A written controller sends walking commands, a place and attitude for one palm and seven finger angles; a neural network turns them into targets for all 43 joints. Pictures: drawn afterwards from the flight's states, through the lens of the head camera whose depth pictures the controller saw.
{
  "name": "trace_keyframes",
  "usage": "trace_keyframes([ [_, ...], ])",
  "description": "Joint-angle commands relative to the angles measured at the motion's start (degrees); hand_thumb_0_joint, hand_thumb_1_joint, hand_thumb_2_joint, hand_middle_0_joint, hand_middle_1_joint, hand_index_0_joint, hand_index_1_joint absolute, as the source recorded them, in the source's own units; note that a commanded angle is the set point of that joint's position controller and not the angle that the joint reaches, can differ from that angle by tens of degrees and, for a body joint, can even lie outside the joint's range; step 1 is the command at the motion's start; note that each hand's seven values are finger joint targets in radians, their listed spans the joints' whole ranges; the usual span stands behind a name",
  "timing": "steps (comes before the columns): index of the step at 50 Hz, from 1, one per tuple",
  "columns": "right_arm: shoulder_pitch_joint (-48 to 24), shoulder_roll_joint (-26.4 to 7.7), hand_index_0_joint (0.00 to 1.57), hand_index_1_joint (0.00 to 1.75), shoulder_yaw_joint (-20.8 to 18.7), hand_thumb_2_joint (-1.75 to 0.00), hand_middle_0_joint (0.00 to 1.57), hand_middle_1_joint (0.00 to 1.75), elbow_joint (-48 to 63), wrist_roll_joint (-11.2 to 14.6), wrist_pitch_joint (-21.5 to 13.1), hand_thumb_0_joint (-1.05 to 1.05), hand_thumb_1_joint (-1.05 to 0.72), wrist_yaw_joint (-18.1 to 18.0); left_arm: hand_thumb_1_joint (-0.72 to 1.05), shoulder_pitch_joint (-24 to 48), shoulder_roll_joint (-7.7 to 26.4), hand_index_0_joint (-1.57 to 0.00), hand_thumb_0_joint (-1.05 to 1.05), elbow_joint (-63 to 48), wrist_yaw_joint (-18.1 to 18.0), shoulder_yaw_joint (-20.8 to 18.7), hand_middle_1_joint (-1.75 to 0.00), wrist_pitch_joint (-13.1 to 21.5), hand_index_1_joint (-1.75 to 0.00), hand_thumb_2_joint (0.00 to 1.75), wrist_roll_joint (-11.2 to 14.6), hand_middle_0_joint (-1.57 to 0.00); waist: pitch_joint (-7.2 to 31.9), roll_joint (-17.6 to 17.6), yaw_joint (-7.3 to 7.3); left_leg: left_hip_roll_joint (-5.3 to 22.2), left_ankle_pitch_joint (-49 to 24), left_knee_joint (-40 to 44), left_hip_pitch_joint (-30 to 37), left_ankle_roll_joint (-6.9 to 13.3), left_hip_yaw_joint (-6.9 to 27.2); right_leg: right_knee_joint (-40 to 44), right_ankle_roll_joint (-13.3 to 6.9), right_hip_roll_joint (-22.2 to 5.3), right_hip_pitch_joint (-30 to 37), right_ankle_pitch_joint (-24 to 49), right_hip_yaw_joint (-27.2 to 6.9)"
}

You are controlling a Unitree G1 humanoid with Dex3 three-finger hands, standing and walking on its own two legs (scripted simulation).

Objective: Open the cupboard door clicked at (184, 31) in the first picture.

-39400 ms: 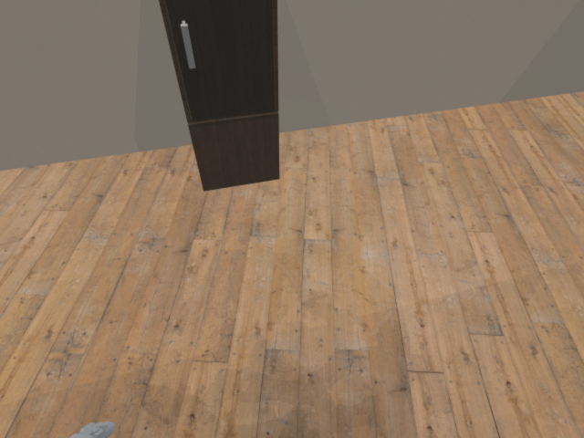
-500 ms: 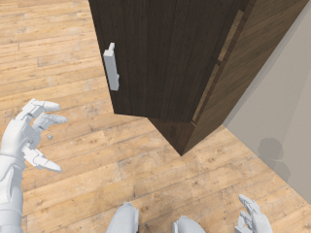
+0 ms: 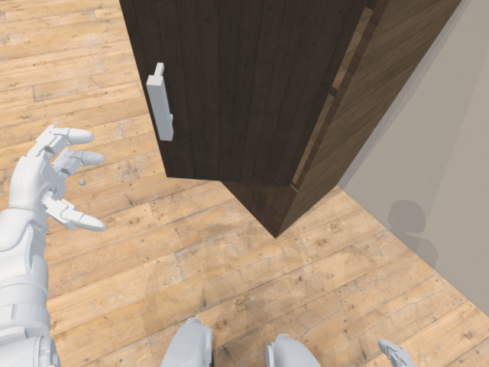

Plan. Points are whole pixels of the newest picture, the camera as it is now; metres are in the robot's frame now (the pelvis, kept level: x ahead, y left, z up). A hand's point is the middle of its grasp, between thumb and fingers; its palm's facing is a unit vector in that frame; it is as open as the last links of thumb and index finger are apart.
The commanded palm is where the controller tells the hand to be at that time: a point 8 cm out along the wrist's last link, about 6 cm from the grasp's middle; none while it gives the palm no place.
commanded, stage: move the hooked fingers beside the handle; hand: left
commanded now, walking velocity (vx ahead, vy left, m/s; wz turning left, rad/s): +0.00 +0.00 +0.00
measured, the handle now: (163, 103) +0.56 +0.17 +0.05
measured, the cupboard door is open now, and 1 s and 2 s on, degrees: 46 46 46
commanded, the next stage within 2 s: slide the fingers in behind the handle in 1.64 s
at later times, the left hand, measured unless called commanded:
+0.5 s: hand (97, 145) +0.45 +0.26 +0.05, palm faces -0.02 -1.00 -0.02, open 14.0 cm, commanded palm +0.45 +0.29 +0.05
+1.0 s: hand (110, 120) +0.51 +0.25 +0.05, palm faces -0.01 -1.00 -0.02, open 14.0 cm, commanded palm +0.49 +0.28 +0.04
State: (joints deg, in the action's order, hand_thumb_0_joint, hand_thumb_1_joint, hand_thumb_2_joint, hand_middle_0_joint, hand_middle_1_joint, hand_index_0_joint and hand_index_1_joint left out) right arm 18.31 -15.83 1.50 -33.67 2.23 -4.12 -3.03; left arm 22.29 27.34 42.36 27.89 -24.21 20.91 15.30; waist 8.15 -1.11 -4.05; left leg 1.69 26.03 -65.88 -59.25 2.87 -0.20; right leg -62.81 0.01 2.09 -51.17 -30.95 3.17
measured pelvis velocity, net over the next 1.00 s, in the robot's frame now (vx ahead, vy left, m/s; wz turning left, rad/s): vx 0.00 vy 0.00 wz -0.05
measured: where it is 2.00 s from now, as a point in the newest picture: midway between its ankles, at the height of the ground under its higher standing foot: outside the picture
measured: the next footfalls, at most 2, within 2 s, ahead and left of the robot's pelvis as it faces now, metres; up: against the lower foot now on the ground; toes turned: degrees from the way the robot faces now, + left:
none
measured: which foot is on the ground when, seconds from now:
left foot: down 0.00-1.00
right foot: down 0.00-1.00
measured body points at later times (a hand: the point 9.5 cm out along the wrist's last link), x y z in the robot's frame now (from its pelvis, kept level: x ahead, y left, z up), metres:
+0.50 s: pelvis -0.01 +0.00 -0.02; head +0.12 +0.04 +0.41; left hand +0.45 +0.31 +0.05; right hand +0.04 -0.28 -0.11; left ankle +0.05 +0.09 -0.65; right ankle -0.01 -0.13 -0.65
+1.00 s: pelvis +0.00 +0.00 -0.02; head +0.16 +0.04 +0.40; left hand +0.51 +0.31 +0.05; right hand -0.01 -0.27 -0.12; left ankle +0.05 +0.09 -0.65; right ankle -0.01 -0.13 -0.65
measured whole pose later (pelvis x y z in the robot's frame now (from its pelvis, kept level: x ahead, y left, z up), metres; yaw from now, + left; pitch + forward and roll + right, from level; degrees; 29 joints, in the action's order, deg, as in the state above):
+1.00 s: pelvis +0.00 +0.00 -0.02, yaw -3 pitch +27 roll -6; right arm 22.2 -16.0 3.4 -34.7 0.7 4.2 -1.3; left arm 51.1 41.3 66.7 25.7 -29.6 20.9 6.7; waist 7.1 -1.9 -10.7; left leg 4.0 27.6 -72.0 -71.3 2.9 0.3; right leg -67.5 -0.1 4.3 -63.0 -31.3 3.4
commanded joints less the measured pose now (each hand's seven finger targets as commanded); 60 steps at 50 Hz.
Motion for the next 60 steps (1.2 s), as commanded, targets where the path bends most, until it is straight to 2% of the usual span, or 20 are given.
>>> trace_keyframes([
  [1, 3.93, -10.75, 0.20, 0.30, -4.36, -0.90, 0.20, 0.30, 4.76, -0.34, -1.31, 0.00, -0.90, -0.82, -0.50, 21.83, 16.14, -0.30, 0.00, -8.78, -0.61, -3.41, -1.20, 4.51, -1.20, 0.30, 0.14, -0.30, 22.00, -6.68, -0.39, 0.74, -16.09, 8.19, 27.88, -1.49, 5.55, 7.36, -2.01, 0.59, -3.32, 11.92, -0.49],
  [12, 5.77, -11.04, 0.20, 0.30, -4.04, -0.90, 0.20, 0.30, 3.58, -0.71, 1.47, 0.00, -0.90, -0.26, -0.50, 30.42, 19.60, -0.30, 0.00, 0.57, -1.28, -4.61, -1.20, 5.44, -1.20, 0.30, -1.89, -0.30, 23.05, -6.67, -0.88, 0.72, -16.27, 6.44, 25.29, -1.30, 5.41, 6.31, -1.99, 0.75, -4.13, 12.28, -0.77],
  [14, 6.10, -11.10, 0.20, 0.30, -3.92, -0.90, 0.20, 0.30, 3.38, -0.66, 2.00, 0.00, -0.90, -0.23, -0.50, 32.76, 19.50, -0.30, 0.00, 3.30, -1.22, -3.83, -1.20, 5.51, -1.20, 0.30, -2.62, -0.30, 21.83, -6.36, -1.69, 0.79, -15.35, 6.10, 24.21, -1.16, 5.49, 6.09, -1.95, 0.80, -5.58, 11.66, -0.65],
  [18, 6.92, -11.37, 0.20, 0.30, -3.85, -0.90, 0.20, 0.30, 2.50, -0.82, 2.70, 0.00, -0.90, -0.22, -0.50, 38.39, 20.18, -0.30, 0.00, 5.04, -0.92, -3.09, -1.20, 6.31, -1.20, 0.30, -3.32, -0.30, 23.20, -7.97, -2.61, 0.95, -14.71, 5.14, 24.79, -1.14, 5.92, 5.45, -2.02, 0.95, -7.74, 10.87, -0.76],
  [21, 7.78, -11.80, 0.20, 0.30, -3.66, -0.90, 0.20, 0.30, 2.06, -0.93, 3.31, 0.00, -0.90, -0.35, -0.50, 40.47, 23.24, -0.30, 0.00, 6.69, -0.84, -4.71, -1.20, 6.42, -1.20, 0.30, -3.85, -0.30, 25.39, -8.71, -2.80, 1.13, -16.20, 4.12, 25.15, -1.04, 5.89, 4.79, -2.01, 1.11, -8.28, 11.64, -0.97],
  [23, 8.18, -11.62, 0.20, 0.30, -3.71, -0.90, 0.20, 0.30, 1.46, -1.05, 3.59, 0.00, -0.90, -0.20, -0.50, 43.05, 21.24, -0.30, 0.00, 6.98, -0.97, -2.57, -1.20, 6.22, -1.20, 0.30, -4.34, -0.30, 25.29, -10.69, -3.46, 1.40, -16.30, 4.39, 27.26, -1.43, 6.95, 4.55, -2.11, 1.10, -10.94, 10.99, -0.45],
  [26, 9.15, -12.00, 0.20, 0.30, -3.70, -0.90, 0.20, 0.30, 1.30, -1.31, 4.21, 0.00, -0.90, -0.08, -0.50, 43.92, 22.94, -0.30, 0.00, 7.53, -1.73, -3.78, -1.20, 6.03, -1.20, 0.30, -4.94, -0.30, 27.39, -10.68, -3.28, 1.67, -18.29, 4.51, 28.90, -1.66, 7.71, 4.12, -2.21, 1.24, -11.31, 11.41, -0.06],
  [27, 9.09, -11.69, 0.20, 0.30, -3.69, -0.90, 0.20, 0.30, 1.16, -1.34, 4.36, 0.00, -0.90, 0.04, -0.50, 45.60, 20.84, -0.30, 0.00, 7.68, -1.95, -1.96, -1.20, 5.66, -1.20, 0.30, -4.93, -0.30, 26.55, -10.70, -4.13, 1.63, -17.44, 4.29, 28.42, -1.51, 7.67, 4.31, -2.02, 1.17, -11.88, 11.22, -0.05],
  [29, 9.69, -12.17, 0.20, 0.30, -3.57, -0.90, 0.20, 0.30, 0.83, -1.37, 4.79, 0.00, -0.90, -0.03, -0.50, 46.77, 22.81, -0.30, 0.00, 9.96, -2.83, -3.05, -1.20, 4.84, -1.20, 0.30, -5.51, -0.30, 25.28, -9.07, -4.75, 1.66, -15.93, 4.02, 26.28, -1.22, 7.61, 4.43, -1.88, 1.21, -12.08, 10.77, -0.17],
  [32, 10.35, -12.16, 0.20, 0.30, -3.13, -0.90, 0.20, 0.30, 0.93, -1.69, 5.20, 0.00, -0.90, 0.11, -0.50, 49.13, 24.45, -0.30, 0.00, 11.31, -3.83, -3.65, -1.20, 4.60, -1.20, 0.30, -6.42, -0.30, 25.67, -10.18, -4.94, 1.55, -16.13, 3.51, 25.23, -1.20, 7.47, 4.12, -1.88, 1.24, -12.09, 10.80, -0.18],
  [38, 11.69, -12.28, 0.20, 0.30, -2.68, -0.90, 0.20, 0.30, 1.24, -1.96, 6.17, 0.00, -0.90, 0.39, -0.50, 50.92, 30.06, -0.30, 0.00, 13.00, -4.25, -6.85, -1.20, 4.67, -1.20, 0.30, -7.76, -0.30, 28.36, -9.83, -5.00, 1.59, -19.10, 1.18, 21.83, -0.70, 6.15, 3.43, -1.61, 1.72, -8.51, 13.97, -0.96],
  [42, 12.43, -12.35, 0.20, 0.30, -2.38, -0.90, 0.20, 0.30, 1.05, -1.91, 6.78, 0.00, -0.90, 0.48, -0.50, 52.69, 30.45, -0.30, 0.00, 15.07, -3.58, -6.12, -1.20, 3.89, -1.20, 0.30, -8.23, -0.30, 27.68, -11.09, -6.04, 1.85, -20.06, 0.44, 21.77, -0.72, 6.14, 3.33, -1.58, 1.99, -9.92, 14.81, -0.91],
  [44, 12.73, -12.60, 0.20, 0.30, -2.47, -0.90, 0.20, 0.30, 1.71, -1.97, 6.96, 0.00, -0.90, 0.60, -0.50, 49.44, 32.22, -0.30, 0.00, 15.40, -3.18, -7.89, -1.20, 3.26, -1.20, 0.30, -8.04, -0.30, 28.51, -10.33, -5.06, 1.74, -20.38, 0.42, 20.31, -0.51, 5.68, 3.32, -1.54, 2.04, -7.74, 15.75, -1.12],
  [46, 12.97, -12.51, 0.20, 0.30, -2.65, -0.90, 0.20, 0.30, 1.91, -1.92, 7.23, 0.00, -0.90, 0.76, -0.50, 47.80, 32.09, -0.30, 0.00, 13.49, -2.47, -8.17, -1.20, 3.39, -1.20, 0.30, -7.70, -0.30, 30.85, -11.40, -4.36, 1.89, -23.83, 0.53, 23.15, -0.78, 5.78, 2.82, -1.65, 2.18, -7.47, 18.16, -0.88],
  [47, 12.76, -12.23, 0.20, 0.30, -2.65, -0.90, 0.20, 0.30, 1.96, -1.87, 7.43, 0.00, -0.90, 0.97, -0.50, 47.49, 29.91, -0.30, 0.00, 12.76, -2.04, -6.61, -1.20, 3.24, -1.20, 0.30, -7.37, -0.30, 30.50, -12.15, -4.53, 1.83, -23.97, 0.69, 23.73, -0.88, 5.86, 3.05, -1.59, 2.15, -8.06, 18.10, -0.72],
  [49, 12.83, -12.34, 0.20, 0.30, -2.91, -0.90, 0.20, 0.30, 1.70, -1.75, 7.70, 0.00, -0.90, 1.00, -0.50, 47.37, 30.13, -0.30, 0.00, 12.65, -1.80, -7.06, -1.20, 3.11, -1.20, 0.30, -7.10, -0.30, 29.16, -10.03, -5.03, 1.92, -22.21, 0.61, 22.36, -0.59, 5.74, 3.48, -1.41, 2.27, -7.97, 17.29, -0.81],
  [53, 12.83, -12.38, 0.20, 0.30, -2.99, -0.90, 0.20, 0.30, 0.88, -1.71, 7.60, 0.00, -0.90, 0.82, -0.50, 50.10, 29.34, -0.30, 0.00, 11.64, -1.91, -6.52, -1.20, 3.71, -1.20, 0.30, -6.61, -0.30, 27.92, -10.91, -5.73, 1.95, -20.09, 0.93, 23.10, -0.61, 6.21, 4.00, -1.55, 2.29, -9.83, 14.99, -0.73],
  [56, 12.65, -12.28, 0.20, 0.30, -3.16, -0.90, 0.20, 0.30, 0.50, -1.90, 7.43, 0.00, -0.90, 0.89, -0.50, 51.11, 29.38, -0.30, 0.00, 8.68, -2.39, -6.73, -1.20, 4.95, -1.20, 0.30, -6.66, -0.30, 30.80, -13.90, -5.17, 2.16, -22.92, 1.29, 27.88, -1.14, 7.03, 3.64, -1.85, 2.28, -11.19, 15.36, -0.42],
  [57, 12.57, -12.08, 0.20, 0.30, -3.14, -0.90, 0.20, 0.30, 0.30, -1.85, 7.43, 0.00, -0.90, 0.98, -0.50, 51.24, 27.04, -0.30, 0.00, 9.06, -2.38, -4.93, -1.20, 4.85, -1.20, 0.30, -6.56, -0.30, 29.81, -13.70, -5.72, 2.12, -22.42, 1.41, 28.07, -1.20, 7.22, 3.88, -1.85, 2.27, -11.94, 14.83, -0.24],
  [60, 12.75, -12.10, 0.20, 0.30, -3.21, -0.90, 0.20, 0.30, -0.13, -2.04, 7.45, 0.00, -0.90, 0.94, -0.50, 51.76, 26.39, -0.30, 0.00, 8.30, -2.75, -4.59, -1.20, 5.03, -1.20, 0.30, -6.44, -0.30, 29.60, -15.17, -5.46, 2.28, -23.71, 2.16, 30.82, -1.60, 8.13, 3.82, -2.31, 2.26, -13.06, 14.40, 0.40],
])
